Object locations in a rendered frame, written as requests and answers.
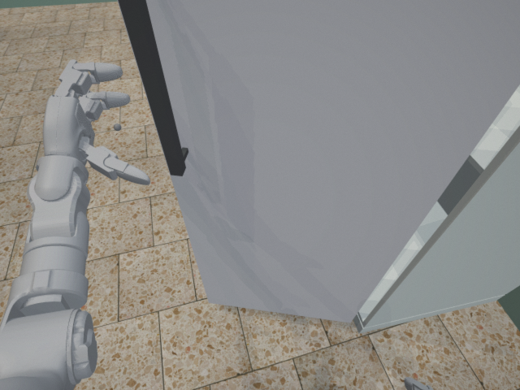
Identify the left robot upper arm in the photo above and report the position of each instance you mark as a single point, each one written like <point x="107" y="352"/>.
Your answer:
<point x="51" y="351"/>

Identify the robot left forearm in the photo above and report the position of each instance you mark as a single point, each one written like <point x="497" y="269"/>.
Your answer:
<point x="52" y="275"/>

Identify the robot left hand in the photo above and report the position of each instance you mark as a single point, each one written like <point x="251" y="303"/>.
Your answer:
<point x="68" y="118"/>

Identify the handle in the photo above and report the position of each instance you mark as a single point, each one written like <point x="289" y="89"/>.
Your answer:
<point x="137" y="20"/>

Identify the fridge door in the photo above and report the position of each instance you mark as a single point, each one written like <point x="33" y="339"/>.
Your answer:
<point x="320" y="134"/>

